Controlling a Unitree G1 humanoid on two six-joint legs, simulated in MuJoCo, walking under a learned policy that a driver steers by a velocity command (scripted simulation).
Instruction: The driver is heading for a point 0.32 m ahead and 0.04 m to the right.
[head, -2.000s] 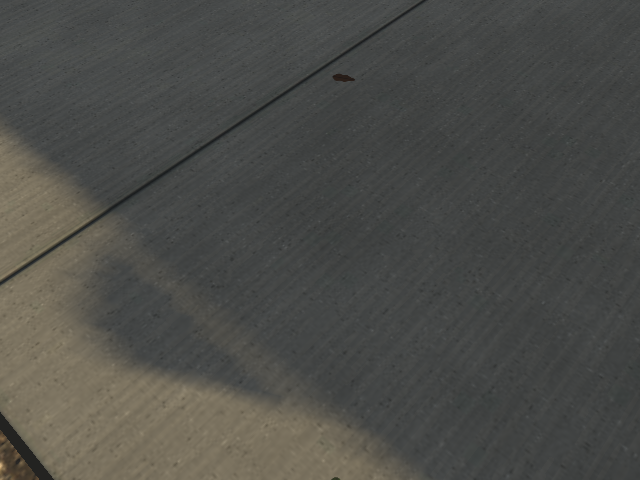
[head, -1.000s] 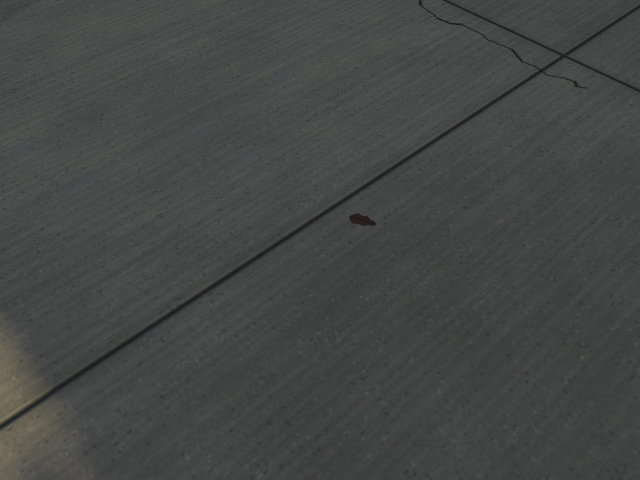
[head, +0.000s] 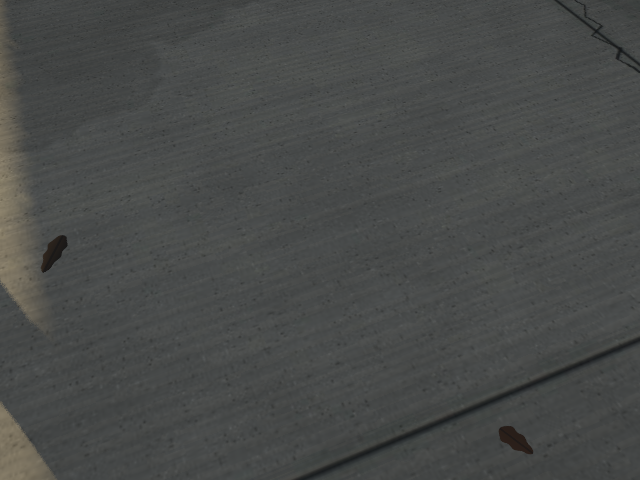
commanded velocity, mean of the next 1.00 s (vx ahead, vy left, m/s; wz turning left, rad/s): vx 0.19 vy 0.00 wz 0.01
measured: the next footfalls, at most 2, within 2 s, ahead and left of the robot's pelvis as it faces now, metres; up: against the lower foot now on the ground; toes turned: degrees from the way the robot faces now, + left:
left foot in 0.22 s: +0.32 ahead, +0.15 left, +0.00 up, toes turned +2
right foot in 0.60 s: +0.32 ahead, -0.09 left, +0.00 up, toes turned -1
